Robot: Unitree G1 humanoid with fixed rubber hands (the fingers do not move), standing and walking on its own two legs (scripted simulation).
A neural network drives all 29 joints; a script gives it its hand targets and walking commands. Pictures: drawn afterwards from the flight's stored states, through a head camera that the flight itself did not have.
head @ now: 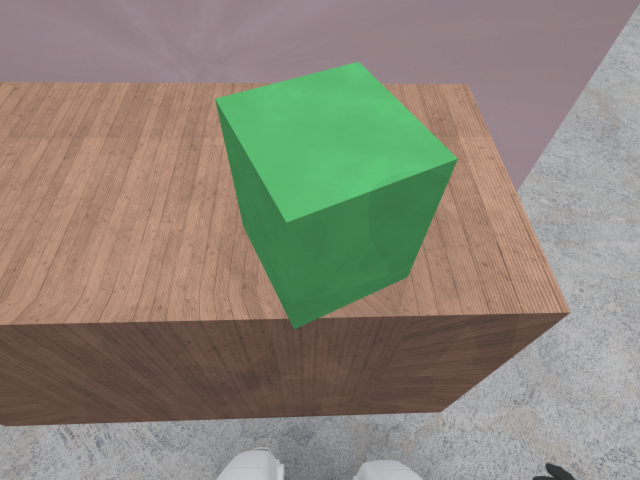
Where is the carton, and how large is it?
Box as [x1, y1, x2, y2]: [215, 62, 457, 328]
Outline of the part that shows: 359,62 215,99 243,226 293,328 300,326 404,278 408,275 457,159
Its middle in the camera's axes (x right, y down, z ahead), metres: +0.01 -0.06 +0.54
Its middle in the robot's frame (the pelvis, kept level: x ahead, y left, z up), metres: +0.45 -0.01 +0.07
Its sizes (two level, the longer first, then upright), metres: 0.210 0.200 0.250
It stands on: a pedestal, 0.70 m high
